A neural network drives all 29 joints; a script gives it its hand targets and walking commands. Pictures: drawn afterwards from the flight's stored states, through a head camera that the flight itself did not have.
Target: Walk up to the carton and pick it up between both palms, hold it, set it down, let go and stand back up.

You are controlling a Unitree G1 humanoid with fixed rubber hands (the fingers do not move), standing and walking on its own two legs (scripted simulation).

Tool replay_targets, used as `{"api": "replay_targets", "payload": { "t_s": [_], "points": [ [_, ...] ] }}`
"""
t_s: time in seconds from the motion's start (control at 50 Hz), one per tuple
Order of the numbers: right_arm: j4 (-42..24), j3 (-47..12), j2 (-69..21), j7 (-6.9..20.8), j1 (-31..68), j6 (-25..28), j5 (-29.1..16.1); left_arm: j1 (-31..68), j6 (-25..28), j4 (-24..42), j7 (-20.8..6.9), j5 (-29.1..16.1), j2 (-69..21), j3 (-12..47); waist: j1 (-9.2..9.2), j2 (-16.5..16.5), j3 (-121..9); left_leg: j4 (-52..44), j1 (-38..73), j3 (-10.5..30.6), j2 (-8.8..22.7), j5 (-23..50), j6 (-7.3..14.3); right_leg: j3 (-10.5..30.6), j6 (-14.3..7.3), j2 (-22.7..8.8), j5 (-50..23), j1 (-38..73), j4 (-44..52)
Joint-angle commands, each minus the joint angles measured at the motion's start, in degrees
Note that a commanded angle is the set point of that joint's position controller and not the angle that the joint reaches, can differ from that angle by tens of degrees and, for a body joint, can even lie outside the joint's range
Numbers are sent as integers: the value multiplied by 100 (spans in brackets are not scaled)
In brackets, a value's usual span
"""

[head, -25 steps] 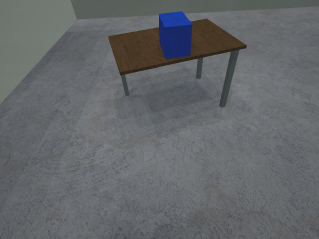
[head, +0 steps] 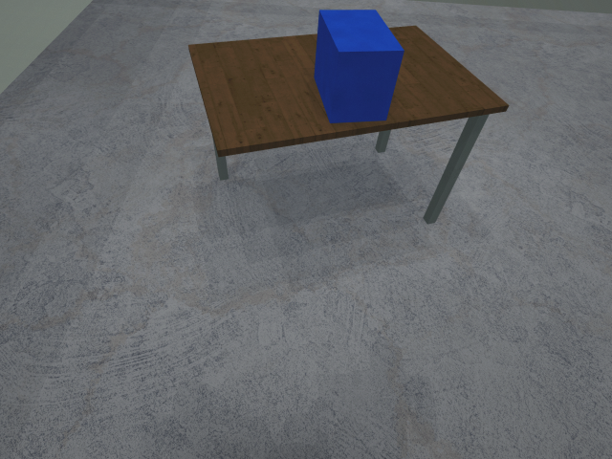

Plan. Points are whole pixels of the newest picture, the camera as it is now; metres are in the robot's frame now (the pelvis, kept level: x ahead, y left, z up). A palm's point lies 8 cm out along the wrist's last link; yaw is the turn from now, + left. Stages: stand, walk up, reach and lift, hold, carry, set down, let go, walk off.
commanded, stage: walk up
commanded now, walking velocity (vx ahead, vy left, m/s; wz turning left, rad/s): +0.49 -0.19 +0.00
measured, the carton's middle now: (353, 65) +1.15 -0.08 -0.06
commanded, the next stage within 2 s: none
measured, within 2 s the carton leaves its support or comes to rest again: neither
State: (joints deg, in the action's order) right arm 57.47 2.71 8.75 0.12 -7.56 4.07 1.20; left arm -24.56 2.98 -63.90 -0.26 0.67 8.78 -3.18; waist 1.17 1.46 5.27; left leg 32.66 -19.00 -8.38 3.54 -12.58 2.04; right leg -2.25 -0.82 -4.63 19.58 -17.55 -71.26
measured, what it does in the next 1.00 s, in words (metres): walks ahead: right foot, then left foot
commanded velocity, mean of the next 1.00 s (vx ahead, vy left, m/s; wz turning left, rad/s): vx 0.45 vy -0.02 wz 0.00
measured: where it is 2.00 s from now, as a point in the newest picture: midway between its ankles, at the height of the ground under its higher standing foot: (330, 341)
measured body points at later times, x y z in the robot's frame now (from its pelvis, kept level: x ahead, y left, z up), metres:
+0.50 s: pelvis +0.26 -0.10 -0.01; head +0.31 -0.12 +0.44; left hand +0.38 +0.12 -0.14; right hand +0.18 -0.33 -0.16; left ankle +0.11 +0.05 -0.64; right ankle +0.34 -0.20 -0.73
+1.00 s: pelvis +0.49 -0.04 -0.01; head +0.54 -0.02 +0.44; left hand +0.37 +0.15 -0.16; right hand +0.64 -0.24 -0.15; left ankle +0.59 +0.07 -0.73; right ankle +0.35 -0.20 -0.72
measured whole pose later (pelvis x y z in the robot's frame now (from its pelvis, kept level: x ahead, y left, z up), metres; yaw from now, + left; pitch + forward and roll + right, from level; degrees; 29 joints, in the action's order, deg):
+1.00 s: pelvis +0.49 -0.04 -0.01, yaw +2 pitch +0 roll +0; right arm 57.2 2.1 7.9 1.7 -2.9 4.5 2.1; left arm -27.5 3.8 -64.5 0.9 0.5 7.1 -1.3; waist 3.3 2.2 5.9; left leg 31.6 -24.6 -8.2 3.1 -8.0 1.7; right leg -7.1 3.4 -8.1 29.3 -2.8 -35.5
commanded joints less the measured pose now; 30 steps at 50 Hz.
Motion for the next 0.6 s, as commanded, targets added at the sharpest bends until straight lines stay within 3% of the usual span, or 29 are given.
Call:
{"api": "replay_targets", "payload": {
  "t_s": [0.0, 0.1, 0.14, 0.18, 0.26, 0.3, 0.32, 0.34, 0.36, 0.38, 0.4, 0.42, 0.44, 0.46, 0.48, 0.5, 0.54, 0.58],
  "points": [
    [245, 88, 440, -3, -1037, 75, 60, -584, -67, 305, -93, 79, -120, -47, -39, -993, -67, -2009, 455, 1447, 1389, 972, 160, 301, -30, -402, -670, -937, 131],
    [343, 124, 652, -25, -1490, 156, 23, 383, -271, 760, -222, 106, 158, -68, -36, -1083, 300, -2294, 428, 917, 1301, 1126, 235, -1, 161, -390, -1506, -1565, 1048],
    [333, 129, 726, -45, -1653, 167, 21, 886, -256, 992, -300, 97, 311, -57, -122, -1156, 424, -2349, 589, 943, 1352, 994, 280, -29, 232, -455, -1787, -1863, 1534],
    [334, 123, 787, -64, -1828, 178, 0, 1464, -222, 1198, -352, 87, 378, -27, -273, -944, 524, -2409, 779, 910, 1391, 855, 299, -120, 307, -472, -1961, -1970, 2221],
    [397, 190, 1063, -133, -2061, 202, 21, 2247, -111, 1461, -397, 54, 416, 22, -524, -886, 470, -2434, 1172, 835, 1573, 950, 357, -337, 277, -384, -1709, -1478, 3615],
    [454, 256, 1223, -123, -1968, 171, 74, 2133, -64, 1365, -366, 66, 520, -21, -463, -1133, 284, -2242, 1430, 685, 1520, 954, 320, -419, 196, -218, -1312, -905, 4096],
    [482, 201, 1031, -100, -1961, 151, -31, 1892, 30, 1423, -302, 87, 537, -90, -187, -1362, -83, -1775, 1475, 411, 1244, 1054, 260, -500, 149, -70, -1231, -280, 4224],
    [525, 195, 1020, -97, -1947, 130, -40, 1256, 98, 1176, -237, 119, 706, -194, 56, -1005, -439, -969, 1325, 180, 1088, 1375, 212, -638, 81, 121, -1321, 619, 4447],
    [589, 154, 887, -93, -2109, 107, -42, 442, 175, 872, -162, 184, 953, -304, 320, -296, -889, 262, 932, 8, 858, 1318, 128, -565, 35, 83, -1226, 1780, 4523],
    [503, 53, 550, -77, -2345, 79, -57, -465, 256, 621, -94, 282, 1281, -423, 572, 879, -1570, 1925, 9, -63, 479, -468, -41, 501, -115, -769, -358, 3027, 4675],
    [315, -77, 209, -61, -2640, 58, -143, -912, 257, 542, -32, 229, 1867, -563, 563, 2202, -2153, 3492, -1575, 174, -23, -2180, -188, 2820, -603, -2131, 356, 4105, 5266],
    [260, 50, 566, -53, -2405, 26, -179, -850, 176, 512, -24, 28, 1906, -612, 628, 1861, -2265, 4119, -1808, 556, 45, -1891, -91, 3732, -905, -2353, 1287, 3659, 5955],
    [314, 151, 744, -32, -1920, 25, -186, -642, 185, 635, -39, 13, 1672, -481, 580, 847, -1660, 4392, -1858, 814, 176, -1518, -56, 3593, -569, -2383, 452, 2959, 6049],
    [398, 169, 654, -3, -1694, 34, -151, -323, 226, 656, -13, 80, 1446, -399, 397, -30, -1143, 4509, -1822, 981, 355, -974, -48, 2891, -397, -2353, -945, 2386, 5709],
    [422, 132, 420, 25, -1608, 34, -98, 29, 266, 700, 0, 131, 1131, -293, 233, -245, -830, 4229, -1634, 992, 558, -571, -61, 1853, -225, -2090, -2218, 1843, 5444],
    [405, 124, 239, 49, -1572, -2, -56, 270, 278, 681, -9, 111, 840, -197, 76, 145, -721, 3897, -1294, 998, 601, -279, -84, 1259, -138, -1771, -2334, 1218, 5507],
    [398, 132, 204, 85, -1587, -134, 5, 371, 278, 637, -29, 81, 484, -90, -93, 774, -472, 3570, -919, 920, 561, -123, -156, 953, -145, -1455, -1717, 548, 5794],
    [399, 139, 203, 147, -1501, -290, 54, 276, 294, 635, -2, 48, 380, -36, -207, 799, -181, 3369, -1141, 754, 455, 214, -207, 696, -120, -1308, -1254, 450, 6025]
  ]
}}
